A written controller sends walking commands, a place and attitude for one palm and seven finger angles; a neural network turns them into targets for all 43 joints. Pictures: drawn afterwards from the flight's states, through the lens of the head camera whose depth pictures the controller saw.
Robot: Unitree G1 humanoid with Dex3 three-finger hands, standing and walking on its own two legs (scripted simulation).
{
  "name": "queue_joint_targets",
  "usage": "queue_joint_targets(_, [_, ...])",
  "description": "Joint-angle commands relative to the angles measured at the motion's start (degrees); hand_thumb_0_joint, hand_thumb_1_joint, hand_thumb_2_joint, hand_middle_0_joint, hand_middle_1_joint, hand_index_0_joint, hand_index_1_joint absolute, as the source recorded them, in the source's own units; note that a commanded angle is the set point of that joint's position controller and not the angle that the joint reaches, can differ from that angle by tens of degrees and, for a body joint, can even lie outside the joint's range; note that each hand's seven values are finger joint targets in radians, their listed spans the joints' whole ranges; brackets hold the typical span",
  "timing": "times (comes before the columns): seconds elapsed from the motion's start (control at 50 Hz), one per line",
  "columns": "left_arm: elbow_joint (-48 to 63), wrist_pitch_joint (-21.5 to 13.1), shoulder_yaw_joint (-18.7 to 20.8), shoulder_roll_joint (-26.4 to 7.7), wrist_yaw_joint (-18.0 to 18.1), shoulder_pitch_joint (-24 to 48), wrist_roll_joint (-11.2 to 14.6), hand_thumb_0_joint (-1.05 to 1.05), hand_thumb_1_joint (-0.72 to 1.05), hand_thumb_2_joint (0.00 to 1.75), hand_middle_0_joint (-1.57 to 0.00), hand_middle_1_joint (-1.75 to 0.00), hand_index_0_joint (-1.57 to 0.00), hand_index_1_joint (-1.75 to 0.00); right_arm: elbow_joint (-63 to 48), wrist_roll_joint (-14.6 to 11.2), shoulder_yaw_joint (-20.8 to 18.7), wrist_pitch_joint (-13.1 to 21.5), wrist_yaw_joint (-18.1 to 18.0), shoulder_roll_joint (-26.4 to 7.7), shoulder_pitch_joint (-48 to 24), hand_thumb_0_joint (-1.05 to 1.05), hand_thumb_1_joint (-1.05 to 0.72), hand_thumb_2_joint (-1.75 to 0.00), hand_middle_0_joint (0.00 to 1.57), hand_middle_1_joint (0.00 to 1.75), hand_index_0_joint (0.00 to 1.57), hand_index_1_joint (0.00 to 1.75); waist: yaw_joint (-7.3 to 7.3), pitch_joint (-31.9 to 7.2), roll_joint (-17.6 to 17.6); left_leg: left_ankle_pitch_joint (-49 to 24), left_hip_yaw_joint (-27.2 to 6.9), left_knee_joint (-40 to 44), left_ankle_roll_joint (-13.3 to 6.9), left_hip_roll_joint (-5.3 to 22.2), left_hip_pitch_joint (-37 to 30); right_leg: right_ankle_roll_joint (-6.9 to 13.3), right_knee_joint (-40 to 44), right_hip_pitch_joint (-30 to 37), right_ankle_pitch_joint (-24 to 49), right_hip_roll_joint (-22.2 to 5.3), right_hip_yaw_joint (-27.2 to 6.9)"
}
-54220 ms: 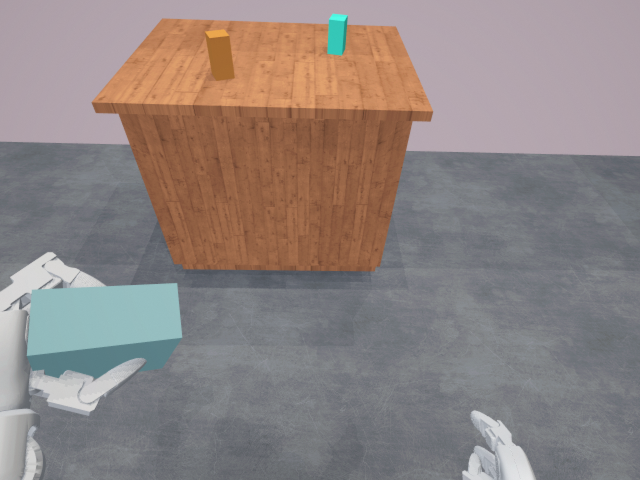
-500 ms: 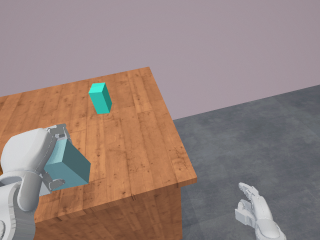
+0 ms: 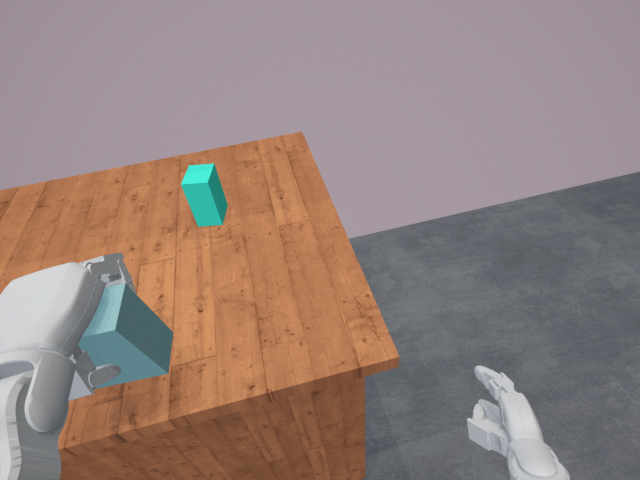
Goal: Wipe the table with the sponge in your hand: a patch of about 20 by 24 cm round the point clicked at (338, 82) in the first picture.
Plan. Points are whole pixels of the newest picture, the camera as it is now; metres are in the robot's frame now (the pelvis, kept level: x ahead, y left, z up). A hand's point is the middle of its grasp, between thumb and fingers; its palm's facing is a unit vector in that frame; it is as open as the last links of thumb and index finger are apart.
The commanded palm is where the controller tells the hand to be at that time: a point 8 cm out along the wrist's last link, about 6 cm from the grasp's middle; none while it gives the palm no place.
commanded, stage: bring the sponge back beside the body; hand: left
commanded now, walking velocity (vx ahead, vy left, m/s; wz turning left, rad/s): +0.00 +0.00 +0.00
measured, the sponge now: (106, 348) +0.19 +0.28 +0.11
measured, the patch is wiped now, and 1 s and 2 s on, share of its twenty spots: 1.00 1.00 1.00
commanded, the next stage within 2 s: step back with the hand held close in 0.12 s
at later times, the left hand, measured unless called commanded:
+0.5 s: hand (129, 292) +0.22 +0.24 +0.19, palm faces +0.32 -0.85 -0.42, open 9.5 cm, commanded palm +0.16 +0.29 +0.22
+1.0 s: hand (22, 352) +0.14 +0.29 +0.20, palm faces +0.45 -0.80 -0.40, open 9.5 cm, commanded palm +0.09 +0.32 +0.22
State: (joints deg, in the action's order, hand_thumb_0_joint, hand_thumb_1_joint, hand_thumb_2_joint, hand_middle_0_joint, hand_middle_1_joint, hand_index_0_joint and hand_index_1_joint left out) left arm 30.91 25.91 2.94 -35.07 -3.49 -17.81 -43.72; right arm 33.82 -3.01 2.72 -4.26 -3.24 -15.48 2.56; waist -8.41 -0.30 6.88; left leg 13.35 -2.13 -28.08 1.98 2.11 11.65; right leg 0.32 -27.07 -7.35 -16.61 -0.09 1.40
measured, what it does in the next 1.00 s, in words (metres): shifts its weight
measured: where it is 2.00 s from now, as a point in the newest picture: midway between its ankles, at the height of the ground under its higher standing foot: outside the picture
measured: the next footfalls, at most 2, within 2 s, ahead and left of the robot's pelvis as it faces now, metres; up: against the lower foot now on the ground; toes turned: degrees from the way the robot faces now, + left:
left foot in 1.20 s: -0.02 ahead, +0.16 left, +0.00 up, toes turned +0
right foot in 1.50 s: -0.16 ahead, -0.09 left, +0.00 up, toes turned -3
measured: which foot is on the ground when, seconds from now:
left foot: down 0.00-1.00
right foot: down 0.00-1.00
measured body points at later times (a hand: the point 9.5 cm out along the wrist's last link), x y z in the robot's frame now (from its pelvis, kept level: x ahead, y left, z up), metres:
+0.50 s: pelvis +0.00 +0.01 -0.01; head +0.01 +0.02 +0.44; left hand +0.20 +0.28 +0.21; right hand +0.17 -0.22 -0.09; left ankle +0.02 +0.14 -0.74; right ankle -0.02 -0.12 -0.74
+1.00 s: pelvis -0.07 +0.04 -0.02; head -0.07 +0.05 +0.43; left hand +0.11 +0.33 +0.22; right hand +0.11 -0.19 -0.09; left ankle +0.02 +0.14 -0.74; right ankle -0.07 -0.10 -0.73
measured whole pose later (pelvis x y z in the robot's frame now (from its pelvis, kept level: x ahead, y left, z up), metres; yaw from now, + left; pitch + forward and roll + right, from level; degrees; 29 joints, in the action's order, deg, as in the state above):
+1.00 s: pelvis -0.07 +0.04 -0.02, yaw +1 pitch +2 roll -3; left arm 34.5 -9.6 25.2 -24.9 7.9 -24.5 3.1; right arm 31.9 -1.0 1.7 3.8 -3.9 -11.3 12.8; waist -0.2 -2.8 1.0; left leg 11.3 -2.6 -38.5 -0.8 1.1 29.7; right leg -1.3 -39.7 -21.4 -21.0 1.6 0.6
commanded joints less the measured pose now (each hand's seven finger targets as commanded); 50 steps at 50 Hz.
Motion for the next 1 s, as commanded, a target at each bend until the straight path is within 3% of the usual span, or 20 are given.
queue_joint_targets(0.0, [10.6, -0.8, 9.7, -12.1, 2.8, 8.2, -1.8, 0.00, 0.10, 1.30, -1.20, -1.60, -1.20, -1.60, -10.4, 0.0, -2.3, 3.5, -0.3, -5.4, -12.3, 0.00, -0.90, -0.90, 0.20, 0.30, 0.20, 0.30, 0.05, -8.2, -2.8, -11.9, 0.7, 3.1, -3.3, -3.1, -4.0, 2.4, 5.0, -0.6, 11.0, 1.9, -1.0])
queue_joint_targets(0.2, [11.5, -0.7, 10.6, -13.2, 3.1, 8.3, -2.1, 0.00, 0.10, 1.30, -1.20, -1.60, -1.20, -1.60, -10.7, 0.0, -2.3, 3.1, -0.2, -5.5, -12.2, 0.00, -0.90, -0.90, 0.20, 0.30, 0.20, 0.30, -0.06, -9.0, -2.0, -12.7, 0.7, 2.8, -3.3, -3.1, -4.1, 2.6, 4.7, 0.1, 12.1, 1.9, -1.4])
queue_joint_targets(0.22, [0.1, 0.6, 7.5, -9.2, 2.9, 5.9, -2.8, 0.00, 0.10, 1.30, -1.20, -1.60, -1.20, -1.60, -9.3, 0.1, -2.2, 2.5, -0.6, -5.9, -11.1, 0.00, -0.90, -0.90, 0.20, 0.30, 0.20, 0.30, 1.06, -4.1, -5.3, -10.7, 1.4, 3.1, -3.2, -2.9, -2.2, 2.3, 5.5, -2.5, 10.2, 2.1, -0.9])
queue_joint_targets(0.24, [15.7, -13.9, 21.4, -0.1, 5.2, 20.6, 45.5, 0.00, 0.10, 1.30, -1.20, -1.60, -1.20, -1.60, -19.2, -1.0, -3.1, 3.3, -0.3, -3.8, -2.7, 0.00, -0.90, -0.90, 0.20, 0.30, 0.20, 0.30, 7.57, 3.9, -12.4, 0.4, 1.9, -3.4, -4.2, -1.4, -3.0, 1.4, 10.3, -15.6, 17.1, -0.3, -6.4])
queue_joint_targets(0.26, [8.7, -19.7, 24.2, -8.4, 6.8, 17.5, 44.1, 0.00, 0.10, 1.30, -1.20, -1.60, -1.20, -1.60, -15.0, 1.0, -0.6, 4.2, -0.5, -3.4, -0.9, 0.00, -0.90, -0.90, 0.20, 0.30, 0.20, 0.30, 6.61, -0.1, -18.7, 2.7, 0.8, -4.7, -4.5, -2.4, -4.1, 1.9, 10.2, -15.3, 13.6, -2.0, -7.5])
queue_joint_targets(0.28, [5.5, -22.8, 24.2, -3.9, 7.7, 8.6, 46.5, 0.00, 0.10, 1.30, -1.20, -1.60, -1.20, -1.60, -13.6, 0.7, -2.1, 4.3, -1.1, -3.5, 3.0, 0.00, -0.90, -0.90, 0.20, 0.30, 0.20, 0.30, 6.43, -3.3, -22.0, 1.4, 1.0, -8.1, -4.4, -1.8, -4.3, 2.1, 9.5, -14.5, 16.5, -5.9, -7.0])
queue_joint_targets(0.32, [13.1, -27.0, 23.6, -2.0, 8.9, 5.8, 48.0, 0.00, 0.10, 1.30, -1.20, -1.60, -1.20, -1.60, -12.9, 0.8, -2.7, 4.3, -1.3, -4.0, 4.0, 0.00, -0.90, -0.90, 0.20, 0.30, 0.20, 0.30, 7.29, -10.4, -13.1, -5.0, 1.1, -7.8, -4.2, 0.3, -4.5, 2.2, 3.9, -9.7, 26.0, -9.5, -5.2])
queue_joint_targets(0.36, [18.1, -30.1, 26.9, -3.7, 10.4, 2.3, 48.7, 0.00, 0.10, 1.30, -1.20, -1.60, -1.20, -1.60, -12.8, 1.4, -3.2, 4.5, -1.5, -5.4, 3.3, 0.00, -0.90, -0.90, 0.20, 0.30, 0.20, 0.30, 6.64, -12.4, -0.2, -15.0, -1.1, -5.1, -5.0, 3.1, -4.2, 1.0, -1.5, -8.6, 26.2, -7.6, -3.0])
queue_joint_targets(0.38, [17.6, -31.2, 26.0, -0.8, 10.7, -1.4, 48.7, 0.00, 0.10, 1.30, -1.20, -1.60, -1.20, -1.60, -12.9, 1.4, -3.2, 4.4, -1.4, -4.7, 3.6, 0.00, -0.90, -0.90, 0.20, 0.30, 0.20, 0.30, 6.54, -13.4, 2.8, -19.0, -2.8, -4.6, -5.4, 4.0, -2.2, 0.3, -3.5, -7.5, 23.7, -5.9, -1.2])
queue_joint_targets(0.46, [18.7, -33.9, 30.0, -3.0, 11.7, -5.3, 48.5, 0.00, 0.10, 1.30, -1.20, -1.60, -1.20, -1.60, -12.5, 1.2, -4.3, 4.5, -0.9, -5.0, 4.3, 0.00, -0.90, -0.90, 0.20, 0.30, 0.20, 0.30, 6.84, -13.3, -0.1, -25.2, -5.3, -5.7, -4.8, 5.9, 2.6, 0.3, -4.7, -7.3, 21.2, -5.0, -1.4])
queue_joint_targets(0.5, [18.6, -35.0, 28.9, -1.0, 11.6, -6.4, 48.7, 0.00, 0.10, 1.30, -1.20, -1.60, -1.20, -1.60, -12.3, 1.1, -4.6, 4.9, -0.7, -4.7, 4.2, 0.00, -0.90, -0.90, 0.20, 0.30, 0.20, 0.30, 7.26, -13.9, 0.4, -25.8, -5.7, -4.9, -4.9, 6.3, 2.9, 0.0, -5.2, -7.7, 18.3, -4.1, -1.2])
queue_joint_targets(0.6, [17.2, -36.2, 28.2, 0.0, 11.8, -8.0, 49.1, 0.00, 0.10, 1.30, -1.20, -1.60, -1.20, -1.60, -11.3, 1.3, -4.7, 7.0, -0.7, -5.0, 3.4, 0.00, -0.90, -0.90, 0.20, 0.30, 0.20, 0.30, 7.12, -11.3, 2.4, -15.5, -7.1, -0.2, -5.2, 7.0, 6.6, -0.6, -4.2, -9.2, 7.2, -1.9, -0.6])
queue_joint_targets(0.68, [16.6, -37.4, 27.5, 0.2, 12.1, -8.7, 49.0, 0.00, 0.10, 1.30, -1.20, -1.60, -1.20, -1.60, -10.0, 1.3, -4.4, 7.8, -1.2, -4.1, 4.1, 0.00, -0.90, -0.90, 0.20, 0.30, 0.20, 0.30, 8.43, -10.8, -7.3, -0.2, -3.8, -5.2, -3.7, 3.8, 10.1, 1.4, -0.3, -9.9, 16.2, -7.3, -4.6])
queue_joint_targets(0.74, [17.1, -38.4, 27.9, -0.9, 12.7, -7.2, 48.9, 0.00, 0.10, 1.30, -1.20, -1.60, -1.20, -1.60, -9.3, 1.5, -4.6, 8.5, -1.3, -3.9, 4.3, 0.00, -0.90, -0.90, 0.20, 0.30, 0.20, 0.30, 9.12, -8.4, -10.1, 9.2, -2.9, -9.3, -2.9, 1.9, 10.2, 3.0, 3.3, -16.6, 6.6, -10.9, -7.9])
queue_joint_targets(0.76, [17.9, -38.6, 29.3, -2.7, 13.1, -6.5, 48.7, 0.00, 0.10, 1.30, -1.20, -1.60, -1.20, -1.60, -9.2, 1.6, -4.7, 8.7, -1.6, -4.6, 4.0, 0.00, -0.90, -0.90, 0.20, 0.30, 0.20, 0.30, 8.98, -7.8, -7.9, 10.9, -3.5, -9.2, -2.9, 2.0, 9.1, 3.5, 3.6, -19.1, 2.3, -11.1, -8.2])
queue_joint_targets(0.82, [17.7, -39.1, 28.8, -0.7, 13.3, -5.5, 48.4, 0.00, 0.10, 1.30, -1.20, -1.60, -1.20, -1.60, -9.6, 2.0, -4.4, 9.3, -1.8, -4.8, 3.7, 0.00, -0.90, -0.90, 0.20, 0.30, 0.20, 0.30, 8.84, -7.0, -1.8, 16.1, -7.9, -0.3, -4.6, 4.5, 13.1, 1.3, -1.7, -17.8, -3.9, -4.8, -3.1])
queue_joint_targets(0.86, [17.1, -39.4, 30.3, -1.2, 13.4, -4.4, 47.7, 0.00, 0.10, 1.30, -1.20, -1.60, -1.20, -1.60, -10.6, 1.8, -5.0, 10.2, -2.1, -6.5, 3.4, 0.00, -0.90, -0.90, 0.20, 0.30, 0.20, 0.30, 8.22, -7.0, 8.0, 26.4, -13.4, 10.6, -6.5, 8.5, 20.4, -0.8, -10.7, -10.8, -6.6, 1.0, 0.5])
queue_joint_targets(0.88, [17.1, -39.5, 28.5, 1.6, 13.1, -3.0, 47.0, 0.00, 0.10, 1.30, -1.20, -1.60, -1.20, -1.60, -10.5, 2.1, -4.8, 10.5, -2.0, -5.9, 3.8, 0.00, -0.90, -0.90, 0.20, 0.30, 0.20, 0.30, 8.25, -7.6, 11.5, 30.2, -15.3, 14.6, -7.8, 10.5, 26.0, -1.7, -17.4, -5.0, -5.4, 3.2, 1.4])
queue_joint_targets(0.92, [16.2, -39.6, 28.1, 1.5, 12.7, -1.0, 47.0, 0.00, 0.10, 1.30, -1.20, -1.60, -1.20, -1.60, -10.4, 2.1, -5.0, 11.3, -1.4, -5.2, 5.0, 0.00, -0.90, -0.90, 0.20, 0.30, 0.20, 0.30, 7.91, -7.6, 8.0, 22.4, -13.1, 11.6, -7.9, 10.2, 23.5, -1.7, -17.4, -5.9, -5.6, 2.9, 0.2])
queue_joint_targets(0.98, [14.7, -39.2, 25.2, 3.7, 11.7, -1.6, 47.7, 0.00, 0.10, 1.30, -1.20, -1.60, -1.20, -1.60, -9.5, 2.1, -4.0, 11.7, -1.0, -4.4, 5.0, 0.00, -0.90, -0.90, 0.20, 0.30, 0.20, 0.30, 7.77, -7.0, 3.4, 16.6, -10.1, 5.6, -6.9, 7.7, 17.2, -0.3, -4.1, -8.3, -1.5, 1.4, -1.6])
